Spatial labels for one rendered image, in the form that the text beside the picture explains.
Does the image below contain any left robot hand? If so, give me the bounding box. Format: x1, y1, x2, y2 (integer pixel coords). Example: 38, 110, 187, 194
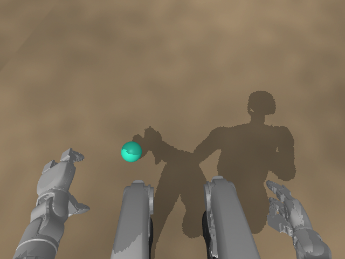
37, 148, 90, 217

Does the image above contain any right robot hand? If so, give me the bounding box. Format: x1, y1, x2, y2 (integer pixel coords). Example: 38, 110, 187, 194
266, 180, 313, 237

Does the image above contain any ball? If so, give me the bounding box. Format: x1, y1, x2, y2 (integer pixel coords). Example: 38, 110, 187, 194
121, 141, 142, 162

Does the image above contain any right robot arm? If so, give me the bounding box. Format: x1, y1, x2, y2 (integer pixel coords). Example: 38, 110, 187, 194
292, 229, 332, 259

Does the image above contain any right robot foot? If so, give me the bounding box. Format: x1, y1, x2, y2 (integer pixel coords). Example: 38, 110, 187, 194
202, 211, 218, 259

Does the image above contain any left robot arm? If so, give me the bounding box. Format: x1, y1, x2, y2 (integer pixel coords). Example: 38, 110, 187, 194
13, 189, 69, 259

